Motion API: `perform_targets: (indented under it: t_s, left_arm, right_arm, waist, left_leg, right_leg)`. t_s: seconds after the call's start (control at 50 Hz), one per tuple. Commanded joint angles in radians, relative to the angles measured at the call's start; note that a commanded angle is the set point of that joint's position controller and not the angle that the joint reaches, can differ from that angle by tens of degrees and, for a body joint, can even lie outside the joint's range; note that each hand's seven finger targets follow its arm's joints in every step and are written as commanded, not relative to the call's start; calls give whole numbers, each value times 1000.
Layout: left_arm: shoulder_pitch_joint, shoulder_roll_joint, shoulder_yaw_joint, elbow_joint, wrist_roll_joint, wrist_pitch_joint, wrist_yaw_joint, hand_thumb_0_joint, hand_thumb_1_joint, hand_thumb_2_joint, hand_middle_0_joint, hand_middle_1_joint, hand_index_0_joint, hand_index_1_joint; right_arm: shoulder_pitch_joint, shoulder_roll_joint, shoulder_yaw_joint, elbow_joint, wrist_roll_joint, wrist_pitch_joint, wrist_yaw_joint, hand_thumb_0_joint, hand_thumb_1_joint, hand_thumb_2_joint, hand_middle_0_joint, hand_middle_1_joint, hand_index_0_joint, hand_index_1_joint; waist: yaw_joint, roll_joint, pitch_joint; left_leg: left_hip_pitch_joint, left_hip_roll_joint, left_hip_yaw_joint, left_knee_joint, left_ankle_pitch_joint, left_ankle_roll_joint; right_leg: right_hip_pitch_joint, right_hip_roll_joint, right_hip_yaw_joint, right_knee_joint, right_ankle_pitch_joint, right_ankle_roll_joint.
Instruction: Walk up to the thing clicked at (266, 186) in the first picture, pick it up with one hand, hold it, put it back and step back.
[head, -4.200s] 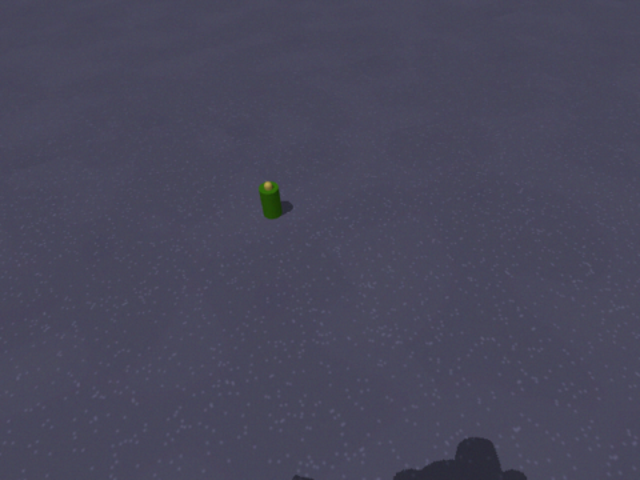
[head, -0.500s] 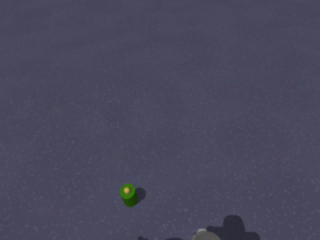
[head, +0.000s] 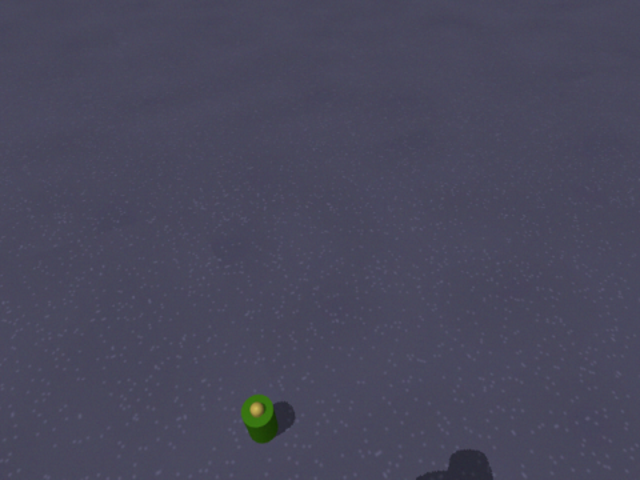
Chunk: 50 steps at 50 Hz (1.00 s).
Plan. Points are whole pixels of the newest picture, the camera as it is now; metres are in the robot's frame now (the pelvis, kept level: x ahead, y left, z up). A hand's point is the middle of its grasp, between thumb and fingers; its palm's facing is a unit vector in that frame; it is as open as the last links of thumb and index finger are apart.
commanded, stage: walk up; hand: left
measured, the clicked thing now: (259, 417) +0.41 +0.21 -0.67
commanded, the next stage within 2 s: stand in 1.22 s
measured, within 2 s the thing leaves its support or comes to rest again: neither
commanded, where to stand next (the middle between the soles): +0.06 +0.00 m, yaw +1 degrees
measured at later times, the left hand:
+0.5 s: hand out of the picture +0.11 +0.24 -0.13, palm faces +0.00 -0.94 -0.34, open 7.4 cm
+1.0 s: hand out of the picture +0.12 +0.23 -0.13, palm faces -0.03 -0.94 -0.33, open 7.4 cm
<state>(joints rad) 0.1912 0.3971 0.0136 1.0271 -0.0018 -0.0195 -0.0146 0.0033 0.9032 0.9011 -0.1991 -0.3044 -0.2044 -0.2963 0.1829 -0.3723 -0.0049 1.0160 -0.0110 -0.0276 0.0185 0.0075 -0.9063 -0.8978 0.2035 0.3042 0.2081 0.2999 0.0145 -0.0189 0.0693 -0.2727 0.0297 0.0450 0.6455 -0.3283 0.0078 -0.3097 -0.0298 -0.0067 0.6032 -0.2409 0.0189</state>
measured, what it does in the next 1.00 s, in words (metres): stands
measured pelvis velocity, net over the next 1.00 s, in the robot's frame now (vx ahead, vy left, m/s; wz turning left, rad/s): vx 0.03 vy -0.01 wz -0.02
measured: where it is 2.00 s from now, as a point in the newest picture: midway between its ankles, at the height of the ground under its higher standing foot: outside the picture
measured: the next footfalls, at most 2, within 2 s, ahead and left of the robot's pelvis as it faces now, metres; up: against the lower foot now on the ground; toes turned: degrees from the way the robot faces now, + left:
none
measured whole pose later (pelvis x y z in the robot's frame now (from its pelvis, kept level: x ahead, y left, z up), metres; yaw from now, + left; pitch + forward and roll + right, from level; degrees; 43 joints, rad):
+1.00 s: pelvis +0.03 -0.01 +0.02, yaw -1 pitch -2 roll +0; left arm 0.07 0.33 0.01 1.16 0.01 -0.01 -0.01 0.00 0.90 0.90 -0.20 -0.30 -0.20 -0.30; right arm 0.11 -0.35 -0.01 1.17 -0.01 -0.01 0.01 0.01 -0.91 -0.90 0.20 0.30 0.21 0.30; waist -0.01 0.00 0.05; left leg -0.08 0.03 0.06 0.33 -0.21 -0.01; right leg -0.14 -0.02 0.00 0.34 -0.16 0.01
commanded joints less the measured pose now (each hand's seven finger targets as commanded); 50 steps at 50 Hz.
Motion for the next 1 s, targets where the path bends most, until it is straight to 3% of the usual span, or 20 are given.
perform_targets:
  t_s: [0.0, 0.06, 0.16, 0.26, 0.54, 0.64, 0.98]
  left_arm:
    - [-66, 194, 28, -31, -5, -27, 12, 0, 900, 900, -200, -300, -200, -300]
    - [-76, 197, 22, 2, -9, -28, 15, 0, 900, 900, -200, -300, -200, -300]
    - [-101, 189, 15, 40, -6, -23, 17, 0, 900, 900, -200, -300, -200, -300]
    - [-138, 179, 14, 68, -2, -23, 20, 0, 900, 900, -200, -300, -200, -300]
    - [-182, 162, 23, 92, 9, -18, 20, 0, 900, 900, -200, -300, -200, -300]
    - [-193, 161, 27, 83, 9, -18, 19, 0, 900, 900, -200, -300, -200, -300]
    - [-187, 153, 30, 75, 11, -11, 21, 0, 900, 900, -200, -300, -200, -300]
  right_arm:
    - [-74, -232, -45, -43, 8, -26, -20, 0, -900, -900, 200, 300, 200, 300]
    - [-90, -227, -39, -21, 14, -25, -23, 0, -900, -900, 200, 300, 200, 300]
    - [-126, -217, -41, 14, 19, -16, -23, 0, -900, -900, 200, 300, 200, 300]
    - [-148, -208, -42, 46, 18, -12, -22, 0, -900, -900, 200, 300, 200, 300]
    - [-177, -198, -41, 82, 7, -7, -20, 0, -900, -900, 200, 300, 200, 300]
    - [-156, -195, -39, 88, 6, -10, -21, 0, -900, -900, 200, 300, 200, 300]
    - [-120, -196, -41, 82, 2, -6, -24, 0, -900, -900, 200, 300, 200, 300]
  waist:
    - [-3, 98, -79]
    - [-4, 64, -94]
    - [-8, 22, -109]
    - [-14, 0, -138]
    - [-13, 8, -97]
    - [-18, 10, -125]
    - [-21, 23, -111]
  left_leg:
    - [-1, 115, -150, -255, 62, 45]
    - [45, 106, -123, -235, 205, 44]
    - [121, 101, -103, -268, 215, 36]
    - [174, 101, -87, -288, 294, 28]
    - [177, 103, -79, -375, 207, 16]
    - [181, 102, -74, -378, 224, 12]
    - [178, 107, -74, -384, 211, 16]
  right_leg:
    - [99, -63, 69, -103, 123, -60]
    - [124, -80, 79, -138, 226, -55]
    - [136, -96, 85, -203, 236, -52]
    - [175, -107, 84, -240, 295, -45]
    - [189, -100, 85, -318, 193, -31]
    - [219, -106, 91, -310, 237, -36]
    - [212, -90, 90, -300, 217, -36]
